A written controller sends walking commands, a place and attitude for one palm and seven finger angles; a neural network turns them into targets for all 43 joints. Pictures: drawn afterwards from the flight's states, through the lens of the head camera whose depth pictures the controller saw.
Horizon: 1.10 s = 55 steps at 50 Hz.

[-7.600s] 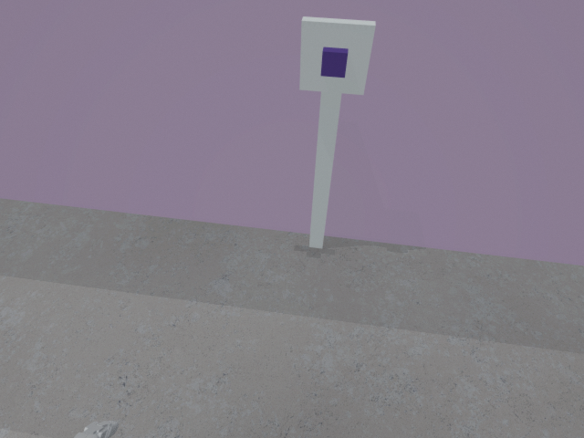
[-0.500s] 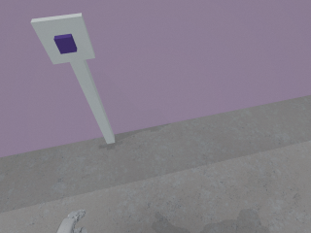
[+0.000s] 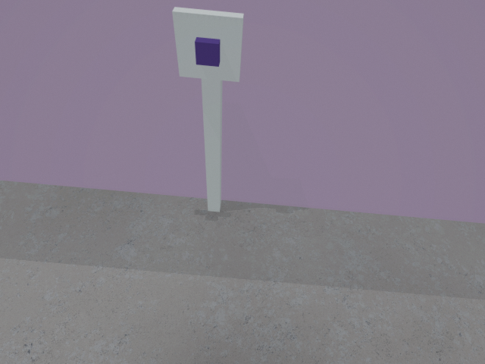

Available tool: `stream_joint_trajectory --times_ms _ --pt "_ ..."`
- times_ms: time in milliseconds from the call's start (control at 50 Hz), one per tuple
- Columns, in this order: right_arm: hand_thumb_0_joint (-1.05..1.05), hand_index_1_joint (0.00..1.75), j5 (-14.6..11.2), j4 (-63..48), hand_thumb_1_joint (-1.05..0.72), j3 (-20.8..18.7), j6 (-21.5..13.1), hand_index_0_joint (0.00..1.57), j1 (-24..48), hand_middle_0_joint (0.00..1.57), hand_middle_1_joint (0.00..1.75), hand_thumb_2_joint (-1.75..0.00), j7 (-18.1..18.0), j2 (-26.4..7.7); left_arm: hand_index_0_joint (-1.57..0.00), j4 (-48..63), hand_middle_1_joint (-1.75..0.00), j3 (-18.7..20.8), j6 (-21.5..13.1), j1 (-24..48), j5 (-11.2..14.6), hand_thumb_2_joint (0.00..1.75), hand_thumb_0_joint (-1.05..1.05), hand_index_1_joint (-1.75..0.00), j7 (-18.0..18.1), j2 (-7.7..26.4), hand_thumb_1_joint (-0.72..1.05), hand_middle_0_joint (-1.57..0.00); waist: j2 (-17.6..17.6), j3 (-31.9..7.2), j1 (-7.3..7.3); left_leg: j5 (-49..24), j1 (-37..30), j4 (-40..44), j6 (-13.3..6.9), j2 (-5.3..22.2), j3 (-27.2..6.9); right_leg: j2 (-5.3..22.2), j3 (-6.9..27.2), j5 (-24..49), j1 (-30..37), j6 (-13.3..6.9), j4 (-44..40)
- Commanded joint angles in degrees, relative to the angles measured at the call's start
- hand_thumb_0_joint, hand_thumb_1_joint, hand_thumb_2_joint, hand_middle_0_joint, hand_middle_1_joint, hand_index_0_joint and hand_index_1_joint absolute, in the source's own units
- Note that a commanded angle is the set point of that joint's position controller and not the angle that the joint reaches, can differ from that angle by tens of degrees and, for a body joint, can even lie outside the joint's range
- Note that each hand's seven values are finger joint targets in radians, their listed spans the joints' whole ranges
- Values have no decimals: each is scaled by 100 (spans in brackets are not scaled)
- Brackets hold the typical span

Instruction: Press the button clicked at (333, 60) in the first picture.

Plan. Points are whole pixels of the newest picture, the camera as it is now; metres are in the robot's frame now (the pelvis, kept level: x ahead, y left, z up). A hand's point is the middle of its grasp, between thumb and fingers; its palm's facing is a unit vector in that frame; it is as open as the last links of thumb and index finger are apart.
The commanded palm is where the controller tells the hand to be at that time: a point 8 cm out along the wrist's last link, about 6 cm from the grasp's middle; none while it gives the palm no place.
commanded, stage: take the last steps up to it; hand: left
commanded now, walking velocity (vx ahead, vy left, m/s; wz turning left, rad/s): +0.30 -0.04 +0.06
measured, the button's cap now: (208, 51) +0.84 +0.18 +0.08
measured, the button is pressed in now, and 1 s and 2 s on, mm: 0 0 0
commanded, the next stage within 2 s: come to a stop and stand still in 1.04 s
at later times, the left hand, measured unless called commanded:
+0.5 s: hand out of the picture +0.10 +0.13 -0.15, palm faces +0.09 -0.97 -0.22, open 7.3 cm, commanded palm none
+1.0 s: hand (156, 341) +0.18 +0.18 -0.18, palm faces +0.13 -0.98 -0.13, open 7.4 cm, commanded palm none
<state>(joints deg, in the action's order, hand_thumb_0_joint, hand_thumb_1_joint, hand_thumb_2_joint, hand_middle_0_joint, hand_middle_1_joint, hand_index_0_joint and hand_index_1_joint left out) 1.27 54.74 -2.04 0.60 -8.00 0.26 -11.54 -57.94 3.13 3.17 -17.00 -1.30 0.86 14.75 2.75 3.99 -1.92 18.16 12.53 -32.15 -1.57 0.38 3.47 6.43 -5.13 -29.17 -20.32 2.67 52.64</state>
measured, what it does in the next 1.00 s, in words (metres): walks ahead: right foot, then left foot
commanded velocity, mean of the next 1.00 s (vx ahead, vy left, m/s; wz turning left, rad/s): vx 0.27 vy -0.03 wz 0.03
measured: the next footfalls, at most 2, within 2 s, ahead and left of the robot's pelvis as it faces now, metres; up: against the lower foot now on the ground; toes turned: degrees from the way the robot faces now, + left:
right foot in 0.34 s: +0.14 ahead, -0.14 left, +0.00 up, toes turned -6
left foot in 0.86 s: +0.34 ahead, +0.11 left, +0.00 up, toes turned +12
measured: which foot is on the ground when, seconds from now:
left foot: down 0.00-0.36, up 0.38-0.84, down 0.86-1.00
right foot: up 0.00-0.32, down 0.34-0.86, up 0.88-1.00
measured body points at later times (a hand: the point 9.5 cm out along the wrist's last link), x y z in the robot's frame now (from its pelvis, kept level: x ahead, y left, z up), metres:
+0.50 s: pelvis +0.09 -0.05 +0.01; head +0.08 -0.07 +0.46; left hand +0.10 +0.18 -0.13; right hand +0.06 -0.28 -0.16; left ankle +0.05 +0.09 -0.65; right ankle +0.10 -0.13 -0.73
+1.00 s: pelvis +0.25 +0.02 +0.00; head +0.26 +0.04 +0.45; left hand +0.18 +0.23 -0.17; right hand +0.35 -0.20 -0.14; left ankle +0.30 +0.11 -0.73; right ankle +0.19 -0.11 -0.65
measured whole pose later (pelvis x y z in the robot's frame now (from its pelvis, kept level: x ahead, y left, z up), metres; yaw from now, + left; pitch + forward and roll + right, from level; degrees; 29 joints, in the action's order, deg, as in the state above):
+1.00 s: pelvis +0.25 +0.02 +0.00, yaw +3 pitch -2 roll -1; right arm 0.5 57.6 -3.3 -4.5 -9.1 -1.3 -7.5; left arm -65.8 2.3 -1.1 -21.9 -1.4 0.2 8.2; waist 1.7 3.5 -1.5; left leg 13.2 16.9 -32.3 -3.6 2.0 9.8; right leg 4.8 -3.7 -23.6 -21.7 -0.4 66.3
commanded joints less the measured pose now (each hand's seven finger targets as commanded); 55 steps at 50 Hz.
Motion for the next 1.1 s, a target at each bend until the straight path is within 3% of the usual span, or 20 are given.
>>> stream_joint_trajectory --times_ms 0,180,280,300,320,340,360,380,420,480,620,740,800,820,840,860,880,920,960,1080 --pt "0 30 13 -85 -90 -159 -154 20 -565 20 30 -90 -154 -938 -20 335 -30 31 -264 273 -40 90 0 -30 -146 233 90 -20 -1128 -38 304 2 -480 2066 -719 1436 -1591 -10 256 646 -1162 -26 1019" --pt "0 30 22 260 -90 -224 -265 20 -1174 20 30 -90 -156 -845 -20 360 -30 -30 -335 593 -25 90 0 -30 -217 -4 90 -20 -1038 283 437 458 -313 2302 -851 1466 -1526 -53 80 852 -736 -14 -784" --pt "0 30 30 398 -90 -207 -248 20 -1057 20 30 -90 -152 -794 -20 93 -30 30 -452 -84 -21 90 0 -30 -224 -75 90 -20 -763 19 57 467 284 1426 -584 1218 -1192 -381 -181 1415 901 -86 -2260" --pt "0 30 13 429 -90 -182 -262 20 -1064 20 30 -90 -150 -634 -20 -91 -30 78 -508 -574 -39 90 0 -30 -194 52 90 -20 -305 -85 -161 656 796 680 -380 903 -939 -264 52 1401 1746 -152 -2710" --pt "0 30 -48 367 -90 -110 -296 20 -1125 20 30 -90 -121 -307 -20 -279 -30 160 -592 -1180 -84 90 0 -30 -142 491 90 -20 796 -341 -391 943 1738 -937 -84 281 -170 806 1451 337 2640 -505 -3382" --pt "0 30 -41 80 -90 -75 -310 20 -799 20 30 -90 -73 -189 -20 -339 -30 228 -579 -1675 -26 90 0 -30 -88 900 90 -20 1668 -343 -605 1751 2641 -2344 -8 -58 8 1827 3173 -254 2786 -1049 -4275" --pt "0 30 -3 63 -90 -156 -267 20 -613 20 30 -90 -47 -498 -20 -355 -30 215 -610 -1568 39 90 0 -30 -56 820 90 -20 1456 -176 -555 1347 2661 -3082 -69 230 -465 1874 3536 -1303 2048 -1213 -4682" --pt "0 30 0 94 -90 -208 -247 20 -508 20 30 -90 -22 -464 -20 -280 -30 180 -596 -1150 33 90 0 -30 -28 607 90 -20 1081 174 -351 837 2828 -3557 -70 359 -483 1850 3384 -1690 1653 -1244 -4833" --pt "0 30 49 295 -90 -212 -205 20 -693 20 30 -90 32 -300 -20 -103 -30 58 -649 -492 7 90 0 -30 16 127 90 -20 129 366 18 -62 2500 -3504 63 635 -457 1390 2107 -455 989 -1031 -4644" --pt "0 30 56 513 -90 -202 -125 20 -1103 20 30 -90 67 -49 -20 -215 -30 -33 -736 -557 13 90 0 -30 23 -86 90 -20 263 246 218 -592 2158 -3167 218 630 -219 916 1000 947 907 -896 -4579" --pt "0 30 24 239 -90 -186 -178 20 -321 20 30 -90 125 -5 -20 -547 -30 -57 -866 -1131 3 90 0 -30 41 -128 90 -20 249 285 70 -885 2719 -2100 344 726 -31 933 629 2542 1728 -1087 -4403" --pt "0 30 -14 14 -90 -116 -295 20 279 20 30 -90 156 144 -20 -731 -30 -9 -783 -1249 -37 90 0 -30 76 -34 90 -20 505 418 -56 -561 1748 -707 132 513 274 1016 452 3269 1671 -1039 -3954" --pt "0 30 25 312 -90 -151 -374 20 -666 20 30 -90 55 -82 -20 -746 -30 12 -721 -1096 0 90 0 -30 71 10 90 -20 127 -1 418 -816 -12 163 9 149 532 726 87 4005 1266 -824 -2553" --pt "0 30 65 550 -90 -232 -422 20 -1563 20 30 -90 -13 -427 -20 -704 -30 9 -712 -1150 29 90 0 -30 56 -137 90 -20 -517 -678 741 -1198 -1316 500 -133 556 41 391 -168 3547 797 -608 -1226" --pt "0 30 96 690 -90 -370 -441 20 -2170 20 30 -90 -94 -1121 -20 -608 -30 -27 -687 -1454 96 90 0 -30 11 -439 90 -20 -1910 -1358 773 -1876 -2487 862 -697 2109 -2021 -395 -542 820 -520 -303 478" --pt "0 30 1 713 -90 -366 -359 20 -2337 20 30 -90 -121 -1248 -20 -393 -30 -49 -715 -1091 69 90 0 -30 12 -350 90 -20 -1602 -1308 804 -1998 -2285 1344 -1099 2616 -2654 -545 -40 -560 -986 -381 1397" --pt "0 30 -22 633 -90 -346 -357 20 -1961 20 30 -90 -178 -1191 -20 -327 -30 -61 -649 -820 74 90 0 -30 38 -378 90 -20 -1502 -1145 704 -1386 -1789 1591 -1110 2690 -2731 -331 268 -365 -1301 -405 2015" --pt "0 30 -9 429 -90 -204 -393 20 -1160 20 30 -90 -172 -542 -20 -362 -30 -8 -602 -418 3 90 0 -30 -40 -363 90 -20 -869 -125 454 -708 -406 1953 -867 2176 -1848 68 418 532 -1313 -340 1995" --pt "0 30 -16 401 -90 -98 -456 20 -911 20 30 -90 -170 -243 -20 -453 -30 -14 -484 -634 -42 90 0 -30 -85 -550 90 -20 -870 45 177 -789 357 2170 -597 1725 -1027 117 361 987 -771 -267 1490" --pt "0 30 -17 340 -90 -131 -458 20 -987 20 30 -90 -177 -292 -20 -213 -30 39 -314 -394 -50 90 0 -30 -105 -444 90 -20 -684 87 83 -904 267 2395 -768 1643 -672 152 369 1606 -1000 -112 599"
